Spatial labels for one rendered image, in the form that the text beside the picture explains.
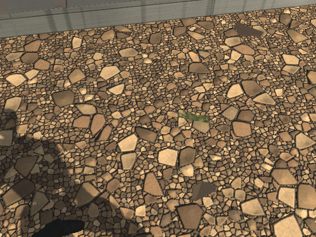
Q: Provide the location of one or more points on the robot left hand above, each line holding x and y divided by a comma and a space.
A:
59, 228

